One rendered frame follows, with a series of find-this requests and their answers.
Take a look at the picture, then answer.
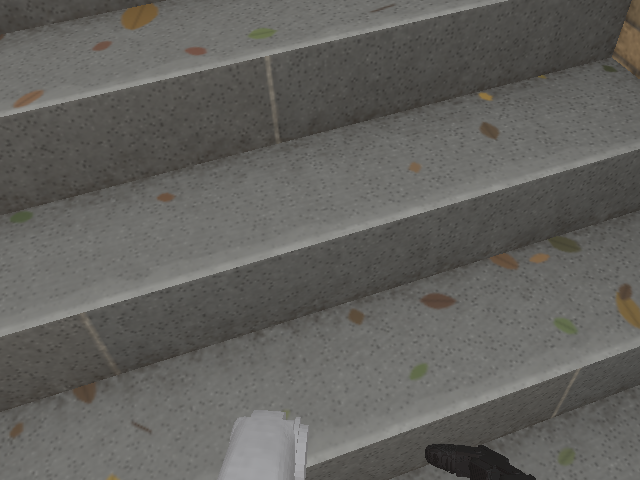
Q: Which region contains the robot left thigh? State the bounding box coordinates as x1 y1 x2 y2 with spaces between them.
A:
217 410 309 480

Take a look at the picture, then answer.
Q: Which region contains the left robot shin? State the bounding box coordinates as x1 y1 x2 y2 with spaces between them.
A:
229 416 247 443

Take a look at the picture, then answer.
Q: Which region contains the robot right hand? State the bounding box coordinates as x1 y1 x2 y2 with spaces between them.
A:
425 444 536 480

